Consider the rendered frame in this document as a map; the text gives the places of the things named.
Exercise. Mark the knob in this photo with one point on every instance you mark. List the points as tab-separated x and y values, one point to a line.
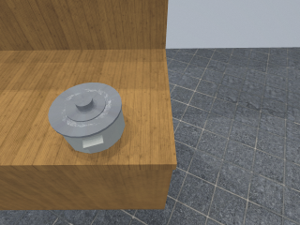
83	101

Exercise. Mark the table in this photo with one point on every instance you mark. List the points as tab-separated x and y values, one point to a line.
49	46

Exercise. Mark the pot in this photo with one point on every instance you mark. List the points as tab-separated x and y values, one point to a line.
101	141

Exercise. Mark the lid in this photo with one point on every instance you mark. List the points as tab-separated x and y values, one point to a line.
69	121

